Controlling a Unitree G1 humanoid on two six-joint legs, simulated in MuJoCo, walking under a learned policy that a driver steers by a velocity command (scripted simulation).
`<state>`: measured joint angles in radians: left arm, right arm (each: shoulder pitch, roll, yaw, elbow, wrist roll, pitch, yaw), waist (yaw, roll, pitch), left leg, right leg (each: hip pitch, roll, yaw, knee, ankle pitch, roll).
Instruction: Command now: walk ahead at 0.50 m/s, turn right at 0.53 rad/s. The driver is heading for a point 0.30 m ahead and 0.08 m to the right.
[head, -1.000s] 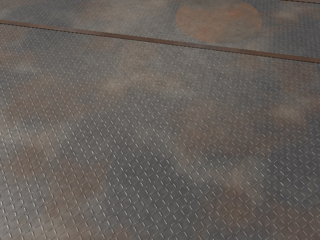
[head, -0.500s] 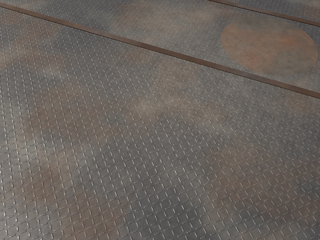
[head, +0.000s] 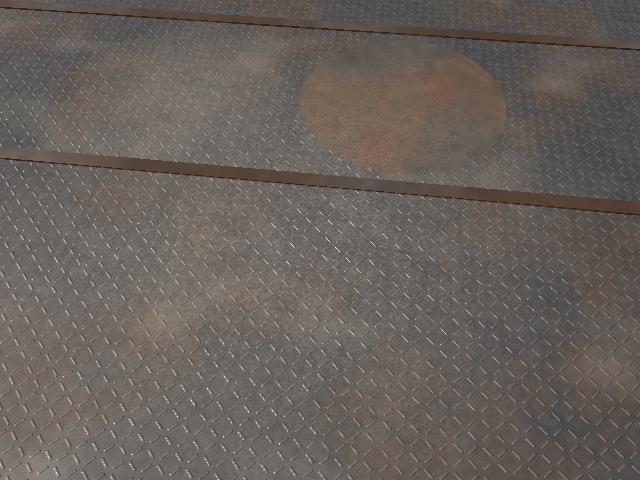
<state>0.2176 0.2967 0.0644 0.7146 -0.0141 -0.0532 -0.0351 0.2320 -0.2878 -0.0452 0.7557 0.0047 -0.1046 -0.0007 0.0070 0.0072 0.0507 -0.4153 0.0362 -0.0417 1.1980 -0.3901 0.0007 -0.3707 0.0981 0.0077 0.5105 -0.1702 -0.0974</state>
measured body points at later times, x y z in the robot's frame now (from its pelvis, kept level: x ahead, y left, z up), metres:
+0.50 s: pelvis +0.23 +0.05 +0.00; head +0.27 +0.06 +0.45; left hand +0.38 +0.30 -0.12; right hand +0.35 -0.22 -0.10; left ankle +0.34 +0.13 -0.73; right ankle +0.15 -0.09 -0.68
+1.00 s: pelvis +0.30 +0.02 +0.00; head +0.30 +0.02 +0.45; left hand +0.43 +0.26 -0.13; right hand +0.36 -0.25 -0.13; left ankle +0.34 +0.14 -0.73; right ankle +0.24 -0.10 -0.73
